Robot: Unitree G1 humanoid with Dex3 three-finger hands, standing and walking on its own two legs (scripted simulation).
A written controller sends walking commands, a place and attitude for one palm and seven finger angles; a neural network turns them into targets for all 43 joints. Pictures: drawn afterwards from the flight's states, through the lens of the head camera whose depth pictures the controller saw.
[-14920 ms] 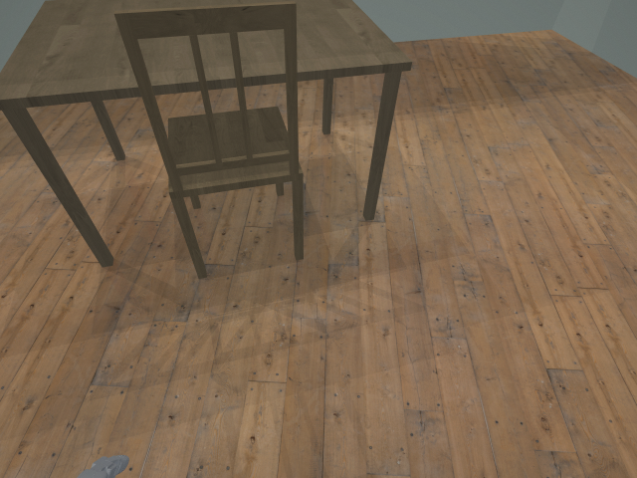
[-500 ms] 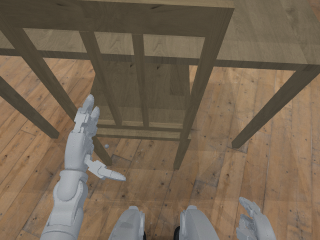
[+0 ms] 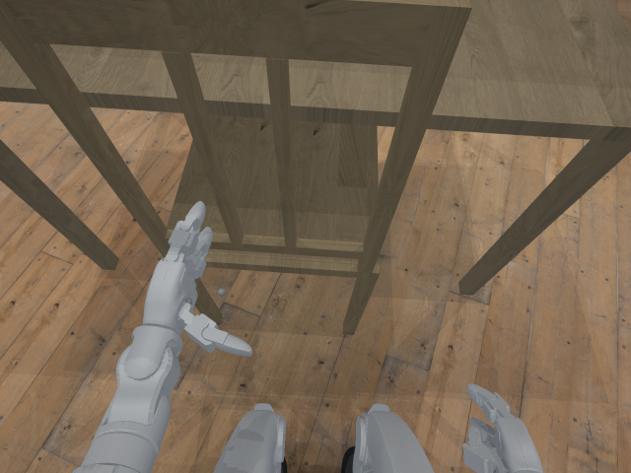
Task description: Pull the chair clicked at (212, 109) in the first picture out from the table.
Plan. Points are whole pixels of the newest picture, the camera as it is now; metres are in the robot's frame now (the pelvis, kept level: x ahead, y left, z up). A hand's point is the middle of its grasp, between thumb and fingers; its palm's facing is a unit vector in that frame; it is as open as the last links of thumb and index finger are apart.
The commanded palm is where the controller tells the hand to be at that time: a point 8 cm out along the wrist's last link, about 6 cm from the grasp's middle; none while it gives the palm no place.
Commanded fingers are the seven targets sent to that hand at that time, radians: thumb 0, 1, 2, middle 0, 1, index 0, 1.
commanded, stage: aim the fingers beside a spindle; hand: left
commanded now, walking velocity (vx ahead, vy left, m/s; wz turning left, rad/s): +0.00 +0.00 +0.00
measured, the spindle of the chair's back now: (215, 172) +0.48 +0.15 +0.05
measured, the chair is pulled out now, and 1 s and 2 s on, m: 0.00 0.00 0.00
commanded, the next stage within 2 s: push the fingers through the gap in 1.26 s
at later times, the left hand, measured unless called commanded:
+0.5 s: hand (217, 285) +0.32 +0.13 +0.05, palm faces -0.06 -1.00 -0.04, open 16.9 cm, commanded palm +0.31 +0.19 +0.03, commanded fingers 0.00 -0.50 0.30 -0.06 -0.08 -0.06 -0.08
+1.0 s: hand (223, 296) +0.33 +0.13 +0.00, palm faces -0.11 -0.99 -0.01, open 16.9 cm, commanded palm +0.31 +0.18 +0.02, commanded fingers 0.00 -0.50 0.30 -0.06 -0.08 -0.06 -0.08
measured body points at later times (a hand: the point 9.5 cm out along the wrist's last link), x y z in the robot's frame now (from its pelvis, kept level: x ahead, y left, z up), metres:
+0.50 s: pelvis +0.00 +0.00 +0.01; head +0.11 +0.00 +0.45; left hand +0.32 +0.18 +0.05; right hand +0.16 -0.24 -0.10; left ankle +0.01 +0.10 -0.62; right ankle +0.03 -0.10 -0.62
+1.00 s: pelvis +0.00 +0.00 +0.00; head +0.11 +0.01 +0.44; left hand +0.33 +0.18 +0.00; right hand +0.16 -0.24 -0.10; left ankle +0.01 +0.10 -0.62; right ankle +0.03 -0.10 -0.62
